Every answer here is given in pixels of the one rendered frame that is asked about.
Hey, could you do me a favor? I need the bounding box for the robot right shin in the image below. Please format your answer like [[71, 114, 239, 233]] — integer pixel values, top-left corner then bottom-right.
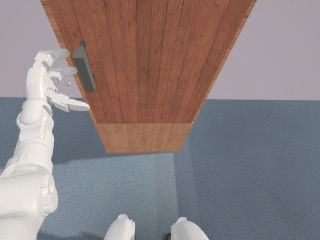
[[171, 217, 187, 240]]

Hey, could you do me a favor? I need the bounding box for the robot left upper arm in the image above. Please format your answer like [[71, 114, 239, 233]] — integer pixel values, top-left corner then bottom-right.
[[0, 171, 58, 240]]

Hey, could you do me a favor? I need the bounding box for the left robot thigh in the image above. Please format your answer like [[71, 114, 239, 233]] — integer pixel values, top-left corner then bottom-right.
[[103, 218, 135, 240]]

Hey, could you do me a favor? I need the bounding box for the robot left hand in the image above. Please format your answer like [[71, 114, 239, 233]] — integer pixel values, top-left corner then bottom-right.
[[25, 48, 90, 112]]

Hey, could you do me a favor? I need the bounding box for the cupboard door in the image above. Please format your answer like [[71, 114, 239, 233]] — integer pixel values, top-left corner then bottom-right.
[[47, 0, 252, 124]]

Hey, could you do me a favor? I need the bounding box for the handle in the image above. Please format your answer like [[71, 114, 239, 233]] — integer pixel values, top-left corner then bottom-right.
[[73, 41, 96, 93]]

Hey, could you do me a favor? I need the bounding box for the robot left forearm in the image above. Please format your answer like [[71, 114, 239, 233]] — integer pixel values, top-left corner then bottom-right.
[[0, 99, 54, 179]]

